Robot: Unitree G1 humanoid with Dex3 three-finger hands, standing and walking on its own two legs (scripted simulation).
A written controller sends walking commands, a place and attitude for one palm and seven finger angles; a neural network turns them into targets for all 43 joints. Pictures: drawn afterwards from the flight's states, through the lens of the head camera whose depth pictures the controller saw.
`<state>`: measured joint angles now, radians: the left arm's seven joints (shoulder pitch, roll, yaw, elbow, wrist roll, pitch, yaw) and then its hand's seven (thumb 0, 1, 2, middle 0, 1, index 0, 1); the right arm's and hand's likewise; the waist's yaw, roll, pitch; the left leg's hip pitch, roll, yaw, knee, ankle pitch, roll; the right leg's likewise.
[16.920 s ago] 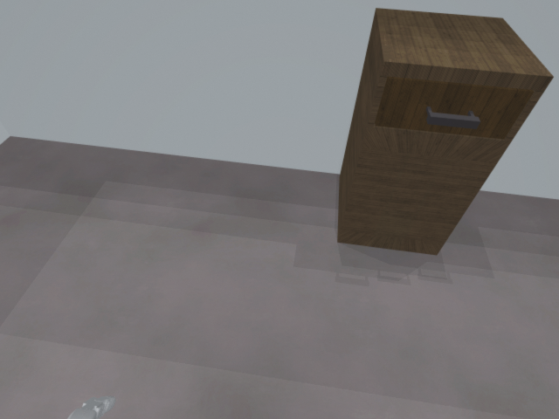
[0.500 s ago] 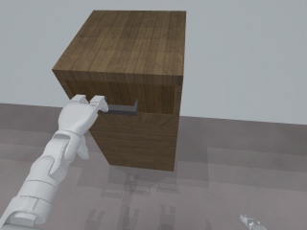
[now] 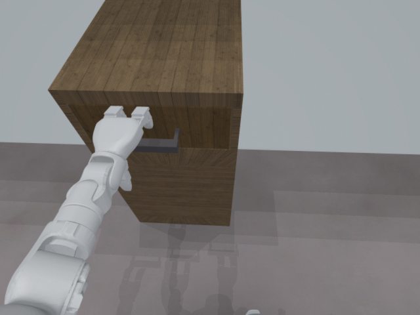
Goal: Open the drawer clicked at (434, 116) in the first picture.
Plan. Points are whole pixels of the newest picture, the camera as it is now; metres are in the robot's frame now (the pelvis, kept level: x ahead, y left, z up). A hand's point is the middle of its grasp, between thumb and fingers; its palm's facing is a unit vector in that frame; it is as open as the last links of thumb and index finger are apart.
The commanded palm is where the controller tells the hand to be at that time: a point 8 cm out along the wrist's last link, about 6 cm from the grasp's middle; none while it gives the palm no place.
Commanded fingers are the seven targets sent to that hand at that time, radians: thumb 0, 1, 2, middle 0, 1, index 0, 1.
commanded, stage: move the hooked fingers above the handle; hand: left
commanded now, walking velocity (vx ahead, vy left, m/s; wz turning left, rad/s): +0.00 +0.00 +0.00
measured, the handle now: (152, 138) +0.53 +0.16 -0.04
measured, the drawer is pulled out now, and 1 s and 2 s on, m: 0.00 0.00 0.00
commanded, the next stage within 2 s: none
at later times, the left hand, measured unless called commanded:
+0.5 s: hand (145, 135) +0.48 +0.16 +0.03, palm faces +0.02 -0.01 -1.00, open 13.7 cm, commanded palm +0.45 +0.18 +0.07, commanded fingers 0.00 -0.50 0.30 -0.30 -1.20 -0.30 -1.20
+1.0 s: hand (137, 137) +0.48 +0.18 +0.03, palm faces -0.02 +0.01 -1.00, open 13.8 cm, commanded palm +0.45 +0.19 +0.08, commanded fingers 0.00 -0.50 0.30 -0.30 -1.20 -0.30 -1.20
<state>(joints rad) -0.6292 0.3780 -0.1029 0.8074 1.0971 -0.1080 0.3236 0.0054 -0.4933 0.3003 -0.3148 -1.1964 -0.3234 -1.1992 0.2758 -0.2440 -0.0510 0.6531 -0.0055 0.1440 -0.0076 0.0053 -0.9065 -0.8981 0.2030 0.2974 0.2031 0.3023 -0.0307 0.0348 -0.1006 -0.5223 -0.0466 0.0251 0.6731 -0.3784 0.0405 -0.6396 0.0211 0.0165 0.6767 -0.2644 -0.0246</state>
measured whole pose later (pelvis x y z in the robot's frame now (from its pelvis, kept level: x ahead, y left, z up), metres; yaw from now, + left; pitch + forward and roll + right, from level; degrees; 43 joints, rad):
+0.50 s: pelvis +0.00 +0.00 -0.01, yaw -1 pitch +18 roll +0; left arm -0.80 0.36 -0.08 1.01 1.12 -0.01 0.39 0.01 -0.49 0.30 -0.35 -1.24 -0.34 -1.22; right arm 0.33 -0.26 -0.05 0.67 -0.02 0.15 0.00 0.00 -0.91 -0.90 0.20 0.30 0.20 0.30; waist -0.09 0.05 -0.13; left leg -0.64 -0.03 0.04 0.74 -0.41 0.04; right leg -0.76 0.04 0.03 0.72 -0.28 -0.03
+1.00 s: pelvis +0.00 -0.01 -0.01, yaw +0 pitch +17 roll +1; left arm -0.84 0.40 -0.09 1.07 1.10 0.01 0.37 0.01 -0.49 0.30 -0.31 -1.20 -0.32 -1.20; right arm 0.27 -0.26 -0.04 0.66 -0.01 0.12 -0.01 0.00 -0.91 -0.90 0.20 0.30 0.20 0.30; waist -0.10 0.04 -0.11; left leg -0.63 -0.03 0.02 0.73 -0.39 0.03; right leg -0.74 0.04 0.01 0.71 -0.27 -0.03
